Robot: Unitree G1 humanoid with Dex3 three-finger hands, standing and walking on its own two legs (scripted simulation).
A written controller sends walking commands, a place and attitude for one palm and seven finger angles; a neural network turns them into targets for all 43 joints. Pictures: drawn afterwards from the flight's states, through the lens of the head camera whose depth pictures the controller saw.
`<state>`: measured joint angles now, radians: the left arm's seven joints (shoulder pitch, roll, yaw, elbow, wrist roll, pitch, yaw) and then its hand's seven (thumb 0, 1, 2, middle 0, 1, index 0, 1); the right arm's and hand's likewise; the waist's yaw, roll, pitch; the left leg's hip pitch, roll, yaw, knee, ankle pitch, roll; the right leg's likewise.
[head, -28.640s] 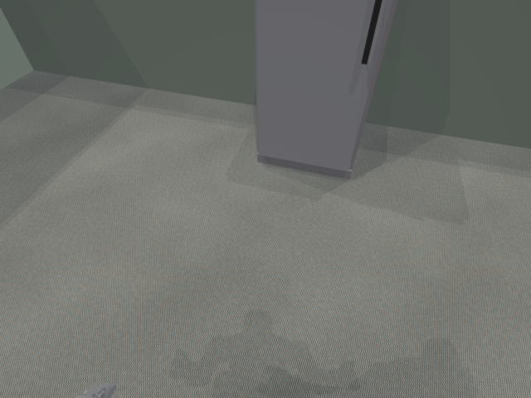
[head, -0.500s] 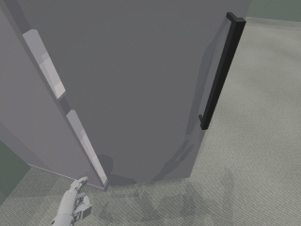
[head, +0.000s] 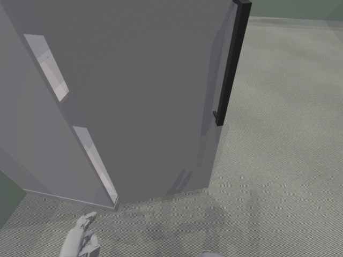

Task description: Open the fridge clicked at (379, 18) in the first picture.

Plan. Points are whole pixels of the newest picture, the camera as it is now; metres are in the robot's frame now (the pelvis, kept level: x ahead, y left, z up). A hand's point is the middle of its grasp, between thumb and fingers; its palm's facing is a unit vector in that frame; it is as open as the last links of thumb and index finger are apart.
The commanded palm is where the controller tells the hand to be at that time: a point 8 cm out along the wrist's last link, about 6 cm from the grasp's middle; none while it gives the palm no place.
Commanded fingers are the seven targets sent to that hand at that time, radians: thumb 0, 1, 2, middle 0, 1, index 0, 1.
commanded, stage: step back with the hand held close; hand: right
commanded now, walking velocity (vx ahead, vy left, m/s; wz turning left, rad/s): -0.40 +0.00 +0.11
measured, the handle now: (226, 73) +0.58 -0.14 +0.14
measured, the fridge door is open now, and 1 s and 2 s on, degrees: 67 67 67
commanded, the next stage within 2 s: stop stepping back and stand still in 0.24 s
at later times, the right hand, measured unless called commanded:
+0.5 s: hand out of the picture +0.14 -0.22 +0.20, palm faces +0.30 +0.85 -0.43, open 7.4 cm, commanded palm +0.09 -0.27 +0.20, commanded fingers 0.00 -0.90 -0.90 0.20 0.30 0.20 0.30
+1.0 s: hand out of the picture +0.08 -0.24 +0.18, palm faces +0.39 +0.83 -0.40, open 7.4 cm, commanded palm +0.04 -0.27 +0.20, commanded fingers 0.00 -0.90 -0.90 0.20 0.30 0.20 0.30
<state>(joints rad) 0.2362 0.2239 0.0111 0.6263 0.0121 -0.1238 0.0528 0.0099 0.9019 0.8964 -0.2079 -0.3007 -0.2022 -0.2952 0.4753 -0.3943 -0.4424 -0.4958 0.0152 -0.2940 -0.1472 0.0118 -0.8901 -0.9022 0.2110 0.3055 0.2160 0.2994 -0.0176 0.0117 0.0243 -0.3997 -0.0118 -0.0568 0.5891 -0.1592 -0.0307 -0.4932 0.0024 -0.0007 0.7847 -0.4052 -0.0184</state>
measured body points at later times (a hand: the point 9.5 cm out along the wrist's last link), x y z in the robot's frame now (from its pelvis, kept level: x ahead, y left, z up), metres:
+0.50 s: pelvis -0.09 +0.01 +0.02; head -0.08 -0.01 +0.47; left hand +0.05 +0.25 -0.06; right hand +0.12 -0.26 +0.22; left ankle -0.18 +0.13 -0.72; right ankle +0.00 -0.09 -0.69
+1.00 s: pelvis -0.13 +0.02 +0.01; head -0.17 +0.00 +0.46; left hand -0.02 +0.28 -0.07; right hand +0.05 -0.28 +0.21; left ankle -0.18 +0.13 -0.72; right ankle -0.06 -0.09 -0.72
